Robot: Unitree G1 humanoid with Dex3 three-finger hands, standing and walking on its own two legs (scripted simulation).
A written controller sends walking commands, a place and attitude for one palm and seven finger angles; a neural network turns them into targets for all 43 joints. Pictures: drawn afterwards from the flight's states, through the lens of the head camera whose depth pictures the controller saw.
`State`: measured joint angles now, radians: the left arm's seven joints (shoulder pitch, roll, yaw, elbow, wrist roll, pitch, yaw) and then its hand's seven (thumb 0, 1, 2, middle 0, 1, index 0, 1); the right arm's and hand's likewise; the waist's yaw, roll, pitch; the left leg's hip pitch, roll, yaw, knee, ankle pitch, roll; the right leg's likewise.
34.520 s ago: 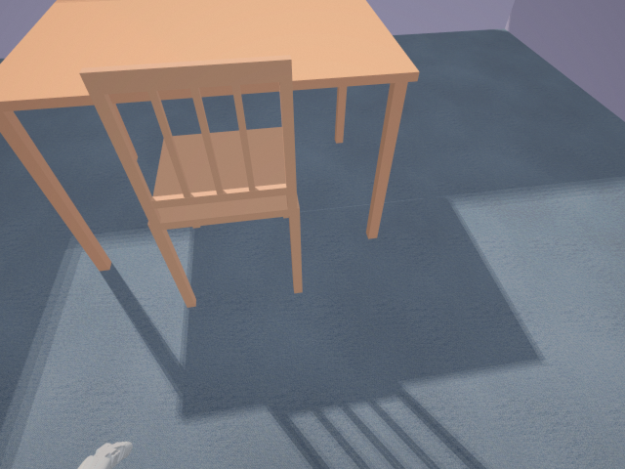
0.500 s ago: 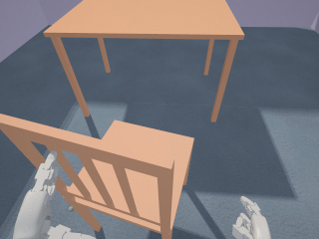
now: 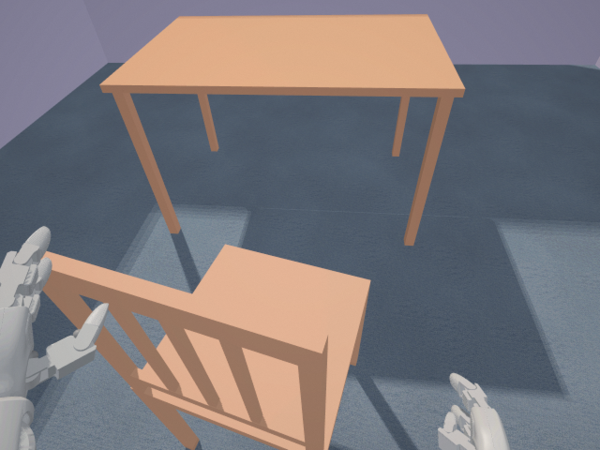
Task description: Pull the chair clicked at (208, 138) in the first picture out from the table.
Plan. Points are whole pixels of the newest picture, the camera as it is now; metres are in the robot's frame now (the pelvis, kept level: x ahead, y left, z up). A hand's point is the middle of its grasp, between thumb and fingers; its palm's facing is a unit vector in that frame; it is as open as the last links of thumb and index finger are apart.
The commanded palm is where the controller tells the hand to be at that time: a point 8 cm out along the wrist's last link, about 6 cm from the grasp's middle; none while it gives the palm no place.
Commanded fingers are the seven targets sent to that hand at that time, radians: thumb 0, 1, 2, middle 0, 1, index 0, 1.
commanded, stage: draw the hand back to the body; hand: left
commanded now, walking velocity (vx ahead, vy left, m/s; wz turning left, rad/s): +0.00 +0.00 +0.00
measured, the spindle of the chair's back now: (194, 365) +0.25 +0.21 -0.07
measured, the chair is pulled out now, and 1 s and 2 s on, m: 0.71 0.71 0.71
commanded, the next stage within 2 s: step back with the hand held close in 0.44 s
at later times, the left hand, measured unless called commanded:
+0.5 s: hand (75, 311) +0.20 +0.25 +0.17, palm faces +0.46 -0.78 -0.43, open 7.5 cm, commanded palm +0.14 +0.29 +0.18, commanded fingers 0.00 0.90 0.90 -0.20 -0.30 -0.20 -0.30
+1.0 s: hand (53, 356) +0.15 +0.26 +0.16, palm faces +0.36 -0.77 -0.53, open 7.4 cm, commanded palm +0.10 +0.30 +0.18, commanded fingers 0.00 0.90 0.90 -0.20 -0.30 -0.20 -0.30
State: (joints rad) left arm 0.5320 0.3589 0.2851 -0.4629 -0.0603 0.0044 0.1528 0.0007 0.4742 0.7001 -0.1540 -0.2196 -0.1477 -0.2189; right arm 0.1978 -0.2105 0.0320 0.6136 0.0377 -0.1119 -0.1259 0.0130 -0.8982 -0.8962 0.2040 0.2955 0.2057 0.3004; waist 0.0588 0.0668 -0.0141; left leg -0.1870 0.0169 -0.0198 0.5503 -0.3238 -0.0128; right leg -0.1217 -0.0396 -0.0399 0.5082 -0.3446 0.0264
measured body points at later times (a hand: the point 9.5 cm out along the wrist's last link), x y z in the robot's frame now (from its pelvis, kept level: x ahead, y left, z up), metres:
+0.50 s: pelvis +0.00 -0.01 +0.01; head -0.01 -0.04 +0.45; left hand +0.17 +0.29 +0.20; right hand +0.19 -0.24 -0.08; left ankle -0.02 +0.13 -0.73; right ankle -0.04 -0.14 -0.73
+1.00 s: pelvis -0.05 +0.00 +0.00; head -0.02 -0.01 +0.45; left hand +0.13 +0.29 +0.19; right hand +0.13 -0.24 -0.09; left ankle -0.02 +0.13 -0.73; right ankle -0.04 -0.14 -0.73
